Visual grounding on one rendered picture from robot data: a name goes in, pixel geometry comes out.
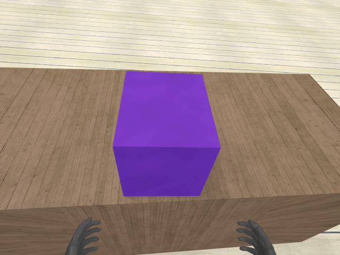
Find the robot left hand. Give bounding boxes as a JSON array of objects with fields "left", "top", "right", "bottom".
[{"left": 65, "top": 217, "right": 101, "bottom": 255}]

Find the carton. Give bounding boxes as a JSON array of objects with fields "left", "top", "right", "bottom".
[{"left": 113, "top": 71, "right": 220, "bottom": 197}]

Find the pedestal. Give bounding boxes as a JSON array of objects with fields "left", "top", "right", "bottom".
[{"left": 0, "top": 67, "right": 340, "bottom": 255}]

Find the robot right hand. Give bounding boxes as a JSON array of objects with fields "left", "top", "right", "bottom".
[{"left": 236, "top": 219, "right": 277, "bottom": 255}]

